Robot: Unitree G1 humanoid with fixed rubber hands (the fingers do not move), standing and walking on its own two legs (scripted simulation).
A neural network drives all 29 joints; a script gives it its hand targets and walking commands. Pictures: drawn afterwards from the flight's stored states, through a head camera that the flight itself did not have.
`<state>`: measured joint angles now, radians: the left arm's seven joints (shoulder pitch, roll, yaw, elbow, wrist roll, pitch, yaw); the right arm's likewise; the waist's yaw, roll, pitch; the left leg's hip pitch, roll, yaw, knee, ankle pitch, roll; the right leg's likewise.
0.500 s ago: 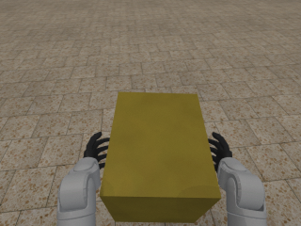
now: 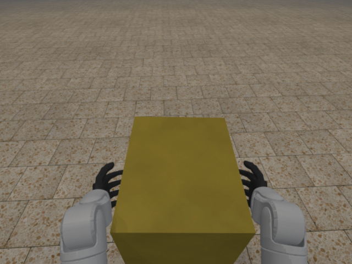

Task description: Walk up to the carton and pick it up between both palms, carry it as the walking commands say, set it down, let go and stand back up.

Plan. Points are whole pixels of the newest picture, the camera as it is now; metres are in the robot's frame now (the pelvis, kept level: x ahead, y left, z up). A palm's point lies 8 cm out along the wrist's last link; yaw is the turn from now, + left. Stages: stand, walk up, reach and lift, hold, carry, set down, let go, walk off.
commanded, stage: carry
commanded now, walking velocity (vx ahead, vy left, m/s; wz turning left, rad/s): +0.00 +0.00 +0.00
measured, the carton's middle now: (179, 192) +0.31 +0.00 +0.03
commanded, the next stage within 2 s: none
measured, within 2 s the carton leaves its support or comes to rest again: neither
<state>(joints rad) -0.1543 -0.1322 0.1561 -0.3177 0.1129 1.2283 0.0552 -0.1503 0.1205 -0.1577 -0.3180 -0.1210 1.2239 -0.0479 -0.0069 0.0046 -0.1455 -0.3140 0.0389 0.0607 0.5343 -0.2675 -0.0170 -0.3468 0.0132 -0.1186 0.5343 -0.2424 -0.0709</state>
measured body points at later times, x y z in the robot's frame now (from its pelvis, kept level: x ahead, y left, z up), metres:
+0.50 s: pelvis +0.00 +0.02 +0.00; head -0.03 +0.01 +0.45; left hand +0.27 +0.18 +0.09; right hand +0.27 -0.15 +0.08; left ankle +0.00 +0.13 -0.73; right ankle +0.03 -0.07 -0.73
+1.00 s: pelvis +0.00 +0.03 +0.00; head -0.03 +0.03 +0.45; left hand +0.27 +0.19 +0.08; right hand +0.27 -0.14 +0.08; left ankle +0.00 +0.13 -0.73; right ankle +0.03 -0.07 -0.73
